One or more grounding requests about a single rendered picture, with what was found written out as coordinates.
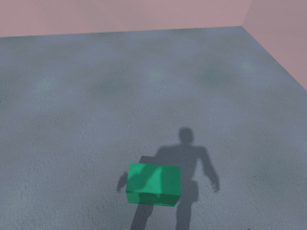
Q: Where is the carton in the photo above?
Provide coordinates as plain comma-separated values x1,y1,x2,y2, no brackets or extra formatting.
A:
126,162,181,207

